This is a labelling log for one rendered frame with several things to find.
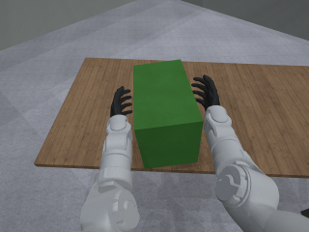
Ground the robot right hand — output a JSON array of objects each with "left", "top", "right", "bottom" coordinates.
[{"left": 191, "top": 74, "right": 220, "bottom": 112}]

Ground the robot left hand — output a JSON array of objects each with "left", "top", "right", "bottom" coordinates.
[{"left": 110, "top": 86, "right": 133, "bottom": 117}]

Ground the robot left upper arm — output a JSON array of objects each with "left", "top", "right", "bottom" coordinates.
[{"left": 70, "top": 188, "right": 140, "bottom": 232}]

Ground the robot right forearm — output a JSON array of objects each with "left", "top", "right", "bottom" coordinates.
[{"left": 204, "top": 105, "right": 266, "bottom": 178}]

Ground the table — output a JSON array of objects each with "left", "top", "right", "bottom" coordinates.
[{"left": 34, "top": 57, "right": 309, "bottom": 218}]

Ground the robot right upper arm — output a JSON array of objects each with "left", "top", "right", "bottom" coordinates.
[{"left": 214, "top": 163, "right": 309, "bottom": 232}]

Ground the robot left forearm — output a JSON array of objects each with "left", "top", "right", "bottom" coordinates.
[{"left": 80, "top": 114, "right": 133, "bottom": 225}]

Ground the carton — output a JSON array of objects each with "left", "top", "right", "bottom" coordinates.
[{"left": 133, "top": 59, "right": 204, "bottom": 169}]

